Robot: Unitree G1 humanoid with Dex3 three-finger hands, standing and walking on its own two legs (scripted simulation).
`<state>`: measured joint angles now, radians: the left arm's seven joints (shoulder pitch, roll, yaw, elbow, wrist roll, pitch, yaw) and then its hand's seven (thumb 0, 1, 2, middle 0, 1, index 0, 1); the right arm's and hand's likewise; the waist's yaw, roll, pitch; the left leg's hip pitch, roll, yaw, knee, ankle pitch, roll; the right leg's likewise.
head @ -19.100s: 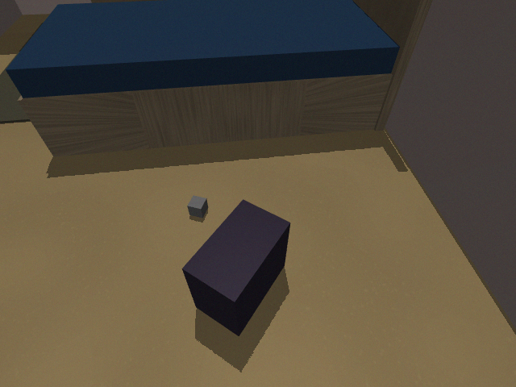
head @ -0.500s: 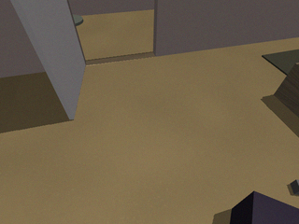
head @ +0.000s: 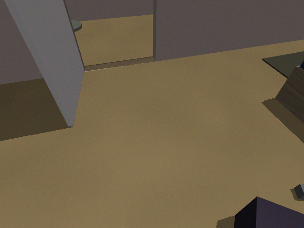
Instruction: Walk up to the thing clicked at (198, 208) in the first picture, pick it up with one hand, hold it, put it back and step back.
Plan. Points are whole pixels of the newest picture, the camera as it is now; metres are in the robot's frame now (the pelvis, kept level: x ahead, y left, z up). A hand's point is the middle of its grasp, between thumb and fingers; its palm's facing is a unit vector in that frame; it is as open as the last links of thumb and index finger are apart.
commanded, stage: walk up
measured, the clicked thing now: out of the picture +0.52 -0.99 -0.75
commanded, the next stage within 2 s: none
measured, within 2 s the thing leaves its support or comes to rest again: neither
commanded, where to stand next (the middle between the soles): +1.50 -0.02 m, yaw +0 degrees
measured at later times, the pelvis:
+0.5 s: pelvis +0.17 -0.08 +0.00, yaw +0 degrees
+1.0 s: pelvis +0.46 -0.03 -0.01, yaw +0 degrees
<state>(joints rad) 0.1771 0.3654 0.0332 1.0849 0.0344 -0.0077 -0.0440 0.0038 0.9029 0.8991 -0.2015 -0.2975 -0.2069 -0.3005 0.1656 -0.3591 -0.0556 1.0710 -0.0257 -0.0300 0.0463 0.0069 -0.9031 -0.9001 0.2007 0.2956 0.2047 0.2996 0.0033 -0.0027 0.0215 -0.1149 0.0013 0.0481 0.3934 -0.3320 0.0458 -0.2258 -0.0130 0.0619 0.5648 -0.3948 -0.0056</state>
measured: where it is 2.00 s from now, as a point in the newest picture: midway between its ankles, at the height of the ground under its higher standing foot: (158, 136)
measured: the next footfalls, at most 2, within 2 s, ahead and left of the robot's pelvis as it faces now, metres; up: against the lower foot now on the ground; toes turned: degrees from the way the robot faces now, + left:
right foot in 0.24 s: +0.19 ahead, -0.20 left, +0.00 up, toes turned -7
left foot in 0.70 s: +0.46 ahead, +0.08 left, +0.00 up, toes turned +7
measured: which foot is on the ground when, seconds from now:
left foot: down 0.00-0.24, up 0.26-0.68, down 0.70-1.00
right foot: up 0.00-0.22, down 0.24-0.72, up 0.74-1.00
